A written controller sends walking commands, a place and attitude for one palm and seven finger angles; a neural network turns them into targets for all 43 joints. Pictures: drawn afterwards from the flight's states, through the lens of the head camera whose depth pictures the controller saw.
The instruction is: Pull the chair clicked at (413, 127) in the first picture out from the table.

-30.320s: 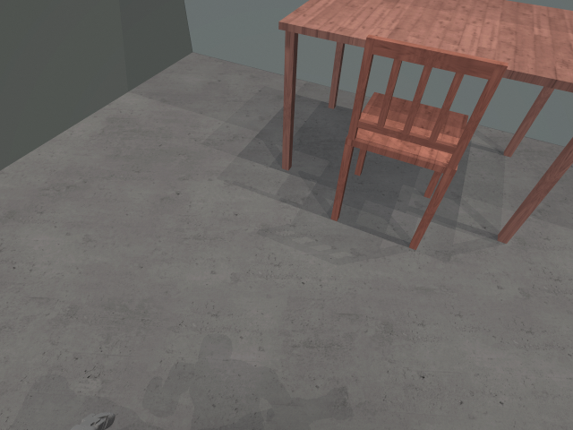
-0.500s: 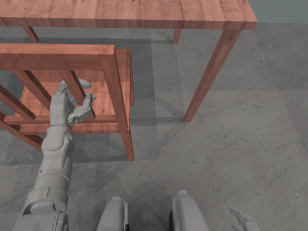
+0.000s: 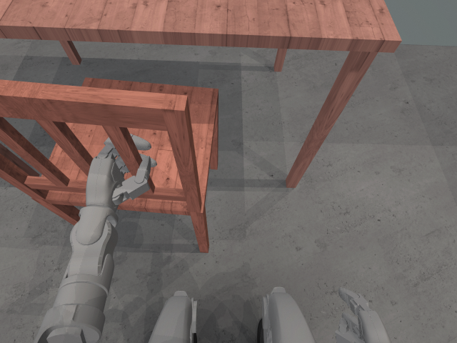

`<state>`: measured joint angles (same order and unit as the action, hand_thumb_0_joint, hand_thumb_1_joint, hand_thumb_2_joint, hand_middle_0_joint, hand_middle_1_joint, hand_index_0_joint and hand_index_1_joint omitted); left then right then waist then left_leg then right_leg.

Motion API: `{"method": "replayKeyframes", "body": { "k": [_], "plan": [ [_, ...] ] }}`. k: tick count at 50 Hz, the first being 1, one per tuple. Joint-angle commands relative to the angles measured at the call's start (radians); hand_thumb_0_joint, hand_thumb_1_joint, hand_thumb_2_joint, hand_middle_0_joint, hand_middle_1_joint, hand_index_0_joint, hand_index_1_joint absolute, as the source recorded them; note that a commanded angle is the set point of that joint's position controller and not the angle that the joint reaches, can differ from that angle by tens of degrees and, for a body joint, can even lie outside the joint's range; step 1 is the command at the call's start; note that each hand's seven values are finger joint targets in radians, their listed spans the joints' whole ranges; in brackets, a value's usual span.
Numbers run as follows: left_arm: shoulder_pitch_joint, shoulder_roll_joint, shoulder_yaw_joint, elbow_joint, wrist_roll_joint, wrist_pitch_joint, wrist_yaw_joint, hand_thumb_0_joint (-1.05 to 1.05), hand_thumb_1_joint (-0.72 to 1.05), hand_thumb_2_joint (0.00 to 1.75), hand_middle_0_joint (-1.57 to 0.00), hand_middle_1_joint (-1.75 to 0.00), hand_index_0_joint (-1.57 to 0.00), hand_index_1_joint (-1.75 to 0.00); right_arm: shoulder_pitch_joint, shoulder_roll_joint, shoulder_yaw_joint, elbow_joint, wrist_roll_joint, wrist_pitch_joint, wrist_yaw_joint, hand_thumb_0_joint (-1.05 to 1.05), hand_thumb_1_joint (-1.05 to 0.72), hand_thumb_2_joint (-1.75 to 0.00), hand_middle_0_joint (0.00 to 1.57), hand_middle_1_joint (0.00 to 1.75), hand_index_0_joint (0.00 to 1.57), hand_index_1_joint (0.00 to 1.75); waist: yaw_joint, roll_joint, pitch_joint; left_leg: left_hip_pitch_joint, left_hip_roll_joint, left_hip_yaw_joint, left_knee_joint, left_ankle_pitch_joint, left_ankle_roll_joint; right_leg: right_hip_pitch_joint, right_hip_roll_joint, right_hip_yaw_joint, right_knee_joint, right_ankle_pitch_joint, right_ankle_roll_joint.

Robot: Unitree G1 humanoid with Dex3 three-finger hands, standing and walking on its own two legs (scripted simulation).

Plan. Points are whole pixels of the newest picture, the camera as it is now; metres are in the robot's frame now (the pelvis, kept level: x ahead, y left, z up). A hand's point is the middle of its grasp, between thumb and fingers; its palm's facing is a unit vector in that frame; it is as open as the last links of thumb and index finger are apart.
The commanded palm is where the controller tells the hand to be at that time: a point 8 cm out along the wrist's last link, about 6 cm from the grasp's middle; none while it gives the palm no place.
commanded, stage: step backward, pulling the chair out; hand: left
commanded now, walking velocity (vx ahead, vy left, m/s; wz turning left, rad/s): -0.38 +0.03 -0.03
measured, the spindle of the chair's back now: (81, 157) +0.42 +0.27 +0.02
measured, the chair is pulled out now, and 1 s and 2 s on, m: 0.04 0.19 0.30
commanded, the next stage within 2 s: none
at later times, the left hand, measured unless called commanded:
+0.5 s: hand (152, 198) +0.34 +0.13 +0.04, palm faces +0.02 -0.99 -0.10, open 5.1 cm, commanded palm +0.32 +0.18 +0.04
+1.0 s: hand (173, 255) +0.25 +0.09 +0.04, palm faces -0.15 -0.97 -0.17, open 5.3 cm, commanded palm +0.26 +0.14 +0.05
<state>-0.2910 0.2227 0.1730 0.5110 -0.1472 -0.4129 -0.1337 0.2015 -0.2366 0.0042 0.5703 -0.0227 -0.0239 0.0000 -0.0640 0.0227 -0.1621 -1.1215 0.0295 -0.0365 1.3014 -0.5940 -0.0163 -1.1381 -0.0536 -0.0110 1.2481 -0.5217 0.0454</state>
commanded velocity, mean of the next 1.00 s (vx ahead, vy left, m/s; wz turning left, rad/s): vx -0.38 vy -0.03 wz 0.03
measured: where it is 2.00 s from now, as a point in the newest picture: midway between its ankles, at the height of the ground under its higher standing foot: outside the picture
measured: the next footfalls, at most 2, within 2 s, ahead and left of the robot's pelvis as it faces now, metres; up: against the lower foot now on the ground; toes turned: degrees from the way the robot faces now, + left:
left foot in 1.34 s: -0.07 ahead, +0.13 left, +0.00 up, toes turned -3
right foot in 1.48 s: -0.02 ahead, -0.13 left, +0.00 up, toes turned -4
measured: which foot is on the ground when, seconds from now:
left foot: down 0.00-1.00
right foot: down 0.00-1.00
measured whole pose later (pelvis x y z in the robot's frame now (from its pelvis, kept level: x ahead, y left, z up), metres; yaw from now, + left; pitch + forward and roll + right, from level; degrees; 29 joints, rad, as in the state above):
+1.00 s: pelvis -0.07 +0.01 +0.10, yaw -5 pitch +2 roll +1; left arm -0.34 0.11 -0.07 0.98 -0.04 -0.24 0.10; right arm 0.24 -0.23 0.02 0.67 0.06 0.06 -0.15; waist -0.04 0.00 0.07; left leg -0.43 0.03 0.09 0.59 -0.20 0.01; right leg -0.50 -0.06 0.05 0.59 -0.21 0.03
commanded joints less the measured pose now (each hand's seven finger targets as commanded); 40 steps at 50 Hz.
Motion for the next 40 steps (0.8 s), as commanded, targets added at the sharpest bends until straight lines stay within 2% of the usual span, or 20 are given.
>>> {"method": "replayKeyframes", "body": {
  "k": [1, 2, 3, 4, 5, 6, 8, 9, 11, 13, 15, 18, 20, 24, 27, 29, 31, 34, 38, 40],
  "plan": [
    [-0.376, 0.332, 0.052, -0.465, 0.117, 0.084, 0.149, 0.0, 0.9, 0.9, -0.5, -1.45, -0.5, -1.45, 0.131, -0.113, -0.067, -0.209, 0.074, 0.063, -0.077, 0.0, -0.9, -0.9, 0.2, 0.3, 0.2, 0.3, 0.008, 0.128, -0.651, 0.689, -0.032, 0.069, -0.418, 0.439, 0.039, 0.765, -0.006, 0.063, -0.387, 0.53, -0.074],
    [-0.31, 0.293, 0.034, -0.461, 0.115, 0.122, 0.168, 0.0, 0.9, 0.9, -0.5, -1.45, -0.5, -1.45, 0.144, -0.111, -0.069, -0.209, 0.076, 0.065, -0.09, 0.0, -0.9, -0.9, 0.2, 0.3, 0.2, 0.3, 0.003, 0.118, -0.626, 0.706, -0.027, 0.059, -0.426, 0.498, 0.036, 0.762, -0.014, 0.051, -0.388, 0.625, -0.072],
    [-0.241, 0.271, 0.02, -0.407, 0.125, 0.163, 0.181, 0.0, 0.9, 0.9, -0.5, -1.45, -0.5, -1.45, 0.104, -0.104, -0.059, -0.207, 0.081, 0.078, -0.097, 0.0, -0.9, -0.9, 0.2, 0.3, 0.2, 0.3, 0.005, 0.146, -0.587, 0.696, -0.016, 0.047, -0.442, 0.548, 0.031, 0.735, -0.025, 0.048, -0.38, 0.656, -0.071],
    [-0.183, 0.23, -0.003, -0.308, 0.124, 0.206, 0.192, 0.0, 0.9, 0.9, -0.5, -1.45, -0.5, -1.45, 0.09, -0.103, -0.049, -0.199, 0.085, 0.094, -0.108, 0.0, -0.9, -0.9, 0.2, 0.3, 0.2, 0.3, -0.003, 0.086, -0.515, 0.689, 0.002, 0.023, -0.464, 0.591, 0.029, 0.707, -0.019, 0.026, -0.384, 0.66, -0.064],
    [-0.149, 0.207, -0.019, -0.233, 0.126, 0.232, 0.204, 0.0, 0.9, 0.9, -0.5, -1.45, -0.5, -1.45, 0.088, -0.101, -0.041, -0.178, 0.085, 0.106, -0.113, 0.0, -0.9, -0.9, 0.2, 0.3, 0.2, 0.3, -0.002, 0.077, -0.443, 0.68, 0.019, 0.014, -0.491, 0.586, 0.033, 0.7, -0.025, 0.033, -0.409, 0.654, -0.056],
    [-0.155, 0.174, -0.051, -0.152, 0.132, 0.253, 0.214, 0.0, 0.9, 0.9, -0.5, -1.45, -0.5, -1.45, 0.097, -0.104, -0.034, -0.157, 0.084, 0.116, -0.119, 0.0, -0.9, -0.9, 0.2, 0.3, 0.2, 0.3, -0.014, 0.023, -0.344, 0.655, 0.036, 0.004, -0.521, 0.584, 0.034, 0.692, -0.024, 0.018, -0.429, 0.648, -0.047],
    [-0.232, 0.166, -0.073, -0.036, 0.136, 0.263, 0.229, 0.0, 0.9, 0.9, -0.5, -1.45, -0.5, -1.45, 0.1, -0.117, -0.027, -0.122, 0.079, 0.124, -0.127, 0.0, -0.9, -0.9, 0.2, 0.3, 0.2, 0.3, -0.022, -0.02, -0.215, 0.633, 0.065, -0.006, -0.579, 0.557, 0.039, 0.688, -0.028, 0.017, -0.486, 0.629, -0.033],
    [-0.309, 0.203, -0.051, -0.041, 0.137, 0.242, 0.239, 0.0, 0.9, 0.9, -0.5, -1.45, -0.5, -1.45, 0.099, -0.125, -0.031, -0.111, 0.074, 0.12, -0.135, 0.0, -0.9, -0.9, 0.2, 0.3, 0.2, 0.3, -0.018, 0.016, -0.211, 0.659, 0.073, -0.011, -0.608, 0.584, 0.037, 0.696, -0.033, 0.019, -0.506, 0.638, -0.032],
    [-0.339, 0.177, -0.075, 0.053, 0.144, 0.219, 0.247, 0.0, 0.9, 0.9, -0.5, -1.45, -0.5, -1.45, 0.104, -0.121, -0.027, -0.083, 0.069, 0.113, -0.139, 0.0, -0.9, -0.9, 0.2, 0.3, 0.2, 0.3, -0.012, 0.082, -0.181, 0.721, 0.094, -0.019, -0.651, 0.65, 0.036, 0.7, -0.028, 0.018, -0.533, 0.626, -0.027],
    [-0.362, 0.155, -0.099, 0.096, 0.147, 0.198, 0.244, 0.0, 0.9, 0.9, -0.5, -1.45, -0.5, -1.45, 0.105, -0.119, -0.029, -0.061, 0.065, 0.109, -0.139, 0.0, -0.9, -0.9, 0.2, 0.3, 0.2, 0.3, -0.002, 0.183, -0.192, 0.805, 0.114, -0.025, -0.673, 0.743, 0.036, 0.702, -0.021, 0.013, -0.544, 0.603, -0.029],
    [-0.378, 0.147, -0.111, 0.126, 0.151, 0.178, 0.24, 0.0, 0.9, 0.9, -0.5, -1.45, -0.5, -1.45, 0.104, -0.119, -0.035, -0.043, 0.06, 0.108, -0.137, 0.0, -0.9, -0.9, 0.2, 0.3, 0.2, 0.3, 0.001, 0.242, -0.207, 0.872, 0.127, -0.03, -0.683, 0.826, 0.035, 0.705, -0.012, 0.009, -0.554, 0.59, -0.031],
    [-0.348, 0.126, -0.129, 0.167, 0.148, 0.16, 0.234, 0.0, 0.9, 0.9, -0.5, -1.45, -0.5, -1.45, 0.09, -0.118, -0.039, -0.038, 0.06, 0.113, -0.13, 0.0, -0.9, -0.9, 0.2, 0.3, 0.2, 0.3, 0.011, 0.255, -0.203, 0.866, 0.134, -0.033, -0.71, 0.796, 0.032, 0.757, -0.005, 0.006, -0.573, 0.557, -0.04],
    [-0.309, 0.134, -0.119, 0.176, 0.151, 0.15, 0.233, 0.0, 0.9, 0.9, -0.5, -1.45, -0.5, -1.45, 0.082, -0.116, -0.042, -0.04, 0.059, 0.116, -0.129, 0.0, -0.9, -0.9, 0.2, 0.3, 0.2, 0.3, 0.017, 0.244, -0.213, 0.868, 0.133, -0.025, -0.72, 0.783, 0.026, 0.789, -0.009, 0.012, -0.591, 0.603, -0.044],
    [-0.243, 0.141, -0.115, 0.169, 0.141, 0.139, 0.23, 0.0, 0.9, 0.9, -0.5, -1.45, -0.5, -1.45, 0.061, -0.115, -0.044, -0.054, 0.064, 0.119, -0.133, 0.0, -0.9, -0.9, 0.2, 0.3, 0.2, 0.3, 0.024, 0.155, -0.225, 0.831, 0.129, -0.013, -0.741, 0.697, 0.019, 0.852, -0.021, 0.028, -0.619, 0.663, -0.049],
    [-0.275, 0.138, -0.126, 0.159, 0.139, 0.129, 0.232, 0.0, 0.9, 0.9, -0.5, -1.45, -0.5, -1.45, 0.045, -0.109, -0.041, -0.048, 0.065, 0.115, -0.137, 0.0, -0.9, -0.9, 0.2, 0.3, 0.2, 0.3, 0.02, 0.113, -0.208, 0.813, 0.123, 0.002, -0.758, 0.592, 0.018, 0.851, -0.033, 0.042, -0.64, 0.626, -0.045],
    [-0.295, 0.165, -0.115, 0.165, 0.141, 0.123, 0.24, 0.0, 0.9, 0.9, -0.5, -1.45, -0.5, -1.45, 0.046, -0.113, -0.043, -0.04, 0.068, 0.111, -0.143, 0.0, -0.9, -0.9, 0.2, 0.3, 0.2, 0.3, 0.016, 0.107, -0.199, 0.815, 0.108, 0.022, -0.758, 0.518, 0.017, 0.844, -0.042, 0.058, -0.672, 0.597, -0.045],
    [-0.318, 0.151, -0.132, 0.19, 0.142, 0.117, 0.245, 0.0, 0.9, 0.9, -0.5, -1.45, -0.5, -1.45, 0.047, -0.107, -0.041, -0.028, 0.069, 0.105, -0.144, 0.0, -0.9, -0.9, 0.2, 0.3, 0.2, 0.3, 0.008, 0.077, -0.17, 0.82, 0.084, 0.041, -0.75, 0.429, 0.011, 0.816, -0.062, 0.079, -0.721, 0.535, -0.047],
    [-0.352, 0.179, -0.129, 0.221, 0.142, 0.106, 0.252, 0.0, 0.9, 0.9, -0.5, -1.45, -0.5, -1.45, 0.055, -0.114, -0.044, -0.011, 0.073, 0.092, -0.149, 0.0, -0.9, -0.9, 0.2, 0.3, 0.2, 0.3, 0.007, 0.0, -0.144, 0.844, 0.041, 0.055, -0.719, 0.304, 0.009, 0.756, -0.108, 0.142, -0.829, 0.378, -0.064],
    [-0.371, 0.135, -0.168, 0.262, 0.144, 0.102, 0.254, 0.0, 0.9, 0.9, -0.5, -1.45, -0.5, -1.45, 0.046, -0.107, -0.035, 0.004, 0.077, 0.074, -0.148, 0.0, -0.9, -0.9, 0.2, 0.3, 0.2, 0.3, 0.013, -0.065, -0.121, 0.867, 0.023, 0.056, -0.733, 0.234, 0.015, 0.73, -0.128, 0.151, -0.907, 0.207, -0.062],
    [-0.364, 0.124, -0.175, 0.285, 0.145, 0.105, 0.255, 0.0, 0.9, 0.9, -0.5, -1.45, -0.5, -1.45, 0.045, -0.112, -0.032, 0.01, 0.079, 0.067, -0.149, 0.0, -0.9, -0.9, 0.2, 0.3, 0.2, 0.3, 0.016, -0.071, -0.107, 0.879, 0.033, 0.045, -0.765, 0.226, 0.021, 0.713, -0.109, 0.126, -0.913, 0.153, -0.052]
  ]
}}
